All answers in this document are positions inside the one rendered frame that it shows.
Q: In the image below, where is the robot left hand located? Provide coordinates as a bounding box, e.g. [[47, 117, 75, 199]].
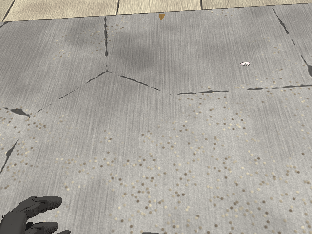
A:
[[0, 196, 71, 234]]

